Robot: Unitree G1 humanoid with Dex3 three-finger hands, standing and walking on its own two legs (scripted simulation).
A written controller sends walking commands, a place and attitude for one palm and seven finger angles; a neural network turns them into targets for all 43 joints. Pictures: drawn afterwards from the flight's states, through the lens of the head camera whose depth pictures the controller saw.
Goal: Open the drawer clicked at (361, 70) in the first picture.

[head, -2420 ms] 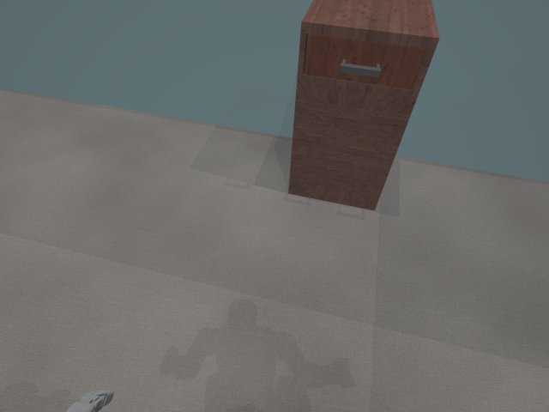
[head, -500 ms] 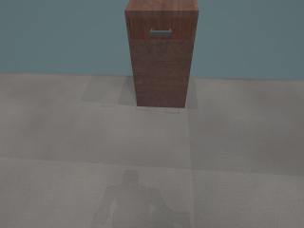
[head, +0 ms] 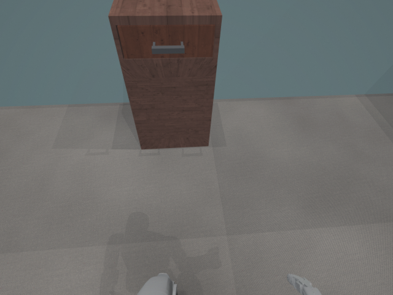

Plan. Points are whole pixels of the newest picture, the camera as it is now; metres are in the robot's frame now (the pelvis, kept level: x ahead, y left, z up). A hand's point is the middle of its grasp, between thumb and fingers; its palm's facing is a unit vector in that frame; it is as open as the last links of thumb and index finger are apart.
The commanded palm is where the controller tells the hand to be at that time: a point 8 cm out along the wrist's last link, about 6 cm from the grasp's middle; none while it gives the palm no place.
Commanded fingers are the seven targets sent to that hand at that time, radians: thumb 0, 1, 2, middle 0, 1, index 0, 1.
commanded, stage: walk to a spot facing it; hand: left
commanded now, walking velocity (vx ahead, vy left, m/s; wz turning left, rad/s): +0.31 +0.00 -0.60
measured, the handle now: (168, 46) +1.00 +0.26 -0.04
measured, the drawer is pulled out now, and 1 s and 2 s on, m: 0.00 0.00 0.00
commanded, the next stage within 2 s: none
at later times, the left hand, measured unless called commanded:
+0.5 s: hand (147, 207) +0.34 +0.19 -0.16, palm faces -0.33 -0.93 -0.16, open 7.4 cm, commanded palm none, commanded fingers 0.00 0.90 0.90 -0.20 -0.30 -0.20 -0.30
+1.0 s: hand (163, 181) +0.43 +0.16 -0.16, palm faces -0.49 -0.83 -0.25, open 7.4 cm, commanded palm none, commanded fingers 0.00 0.90 0.90 -0.20 -0.30 -0.20 -0.30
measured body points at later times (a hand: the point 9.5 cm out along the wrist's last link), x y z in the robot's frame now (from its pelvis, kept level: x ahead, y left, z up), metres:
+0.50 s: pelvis +0.17 +0.05 +0.01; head +0.21 +0.06 +0.45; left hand +0.36 +0.24 -0.14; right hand +0.03 -0.16 -0.13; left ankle +0.12 +0.12 -0.73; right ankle +0.22 -0.10 -0.67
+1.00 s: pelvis +0.26 +0.03 +0.00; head +0.30 +0.00 +0.45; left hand +0.46 +0.21 -0.14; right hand +0.25 -0.26 -0.13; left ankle +0.37 +0.15 -0.70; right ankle +0.23 -0.07 -0.73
